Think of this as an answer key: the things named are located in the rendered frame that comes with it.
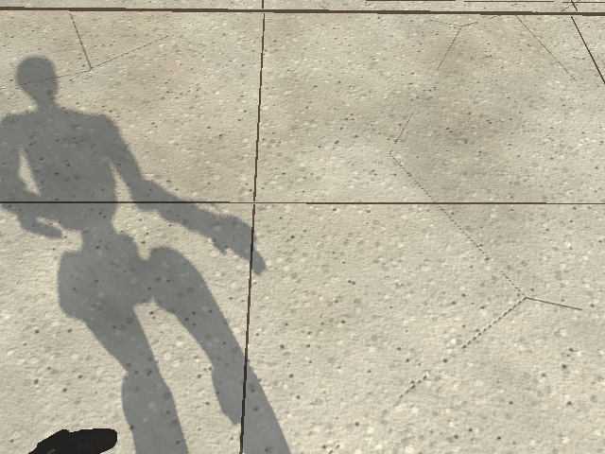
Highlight left robot hand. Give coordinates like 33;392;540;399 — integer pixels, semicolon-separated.
28;428;117;454

